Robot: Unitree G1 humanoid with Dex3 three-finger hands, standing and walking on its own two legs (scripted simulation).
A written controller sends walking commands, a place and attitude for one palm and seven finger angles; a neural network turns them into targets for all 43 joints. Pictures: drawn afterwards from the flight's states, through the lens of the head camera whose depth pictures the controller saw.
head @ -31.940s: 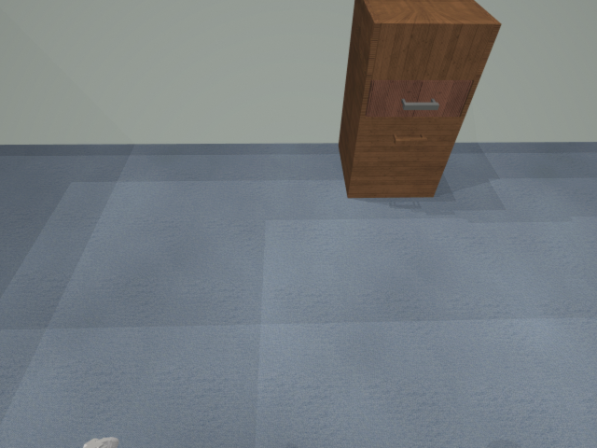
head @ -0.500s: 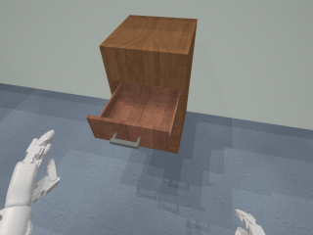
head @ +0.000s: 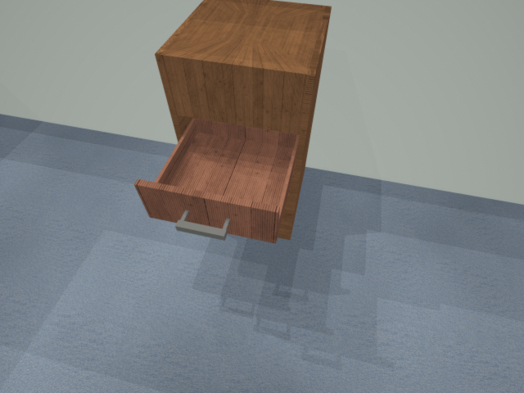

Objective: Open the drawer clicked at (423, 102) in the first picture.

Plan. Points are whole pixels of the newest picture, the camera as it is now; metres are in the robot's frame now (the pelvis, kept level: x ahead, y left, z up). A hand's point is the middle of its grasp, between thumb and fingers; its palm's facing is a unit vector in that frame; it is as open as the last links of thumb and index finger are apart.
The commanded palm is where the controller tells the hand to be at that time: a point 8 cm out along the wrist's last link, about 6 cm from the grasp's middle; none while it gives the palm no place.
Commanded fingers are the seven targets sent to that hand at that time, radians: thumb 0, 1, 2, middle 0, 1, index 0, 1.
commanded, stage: let the arm hang, fingers relaxed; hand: left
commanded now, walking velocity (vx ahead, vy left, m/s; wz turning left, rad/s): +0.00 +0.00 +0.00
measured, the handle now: (203, 223) +0.54 +0.20 -0.24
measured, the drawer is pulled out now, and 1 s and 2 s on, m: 0.30 0.30 0.30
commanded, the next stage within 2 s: look to check the result in 0.52 s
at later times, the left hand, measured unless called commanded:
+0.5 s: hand out of the picture +0.00 +0.16 -0.18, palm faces +0.04 -0.98 -0.17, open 7.3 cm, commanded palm none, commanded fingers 0.00 0.90 0.90 -0.20 -0.30 -0.20 -0.30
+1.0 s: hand out of the picture +0.01 +0.15 -0.17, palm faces +0.04 -0.98 -0.17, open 7.4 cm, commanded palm none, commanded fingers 0.00 0.90 0.90 -0.20 -0.30 -0.20 -0.30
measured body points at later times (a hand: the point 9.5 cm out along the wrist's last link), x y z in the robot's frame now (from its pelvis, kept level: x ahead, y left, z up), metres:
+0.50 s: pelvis +0.01 +0.00 +0.00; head +0.03 +0.00 +0.45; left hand +0.00 +0.21 -0.16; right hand -0.03 -0.19 -0.17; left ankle +0.00 +0.12 -0.74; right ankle +0.04 -0.09 -0.74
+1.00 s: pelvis +0.02 +0.00 +0.00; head +0.04 -0.01 +0.45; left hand +0.01 +0.20 -0.16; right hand -0.01 -0.19 -0.17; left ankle +0.00 +0.12 -0.74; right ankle +0.04 -0.09 -0.74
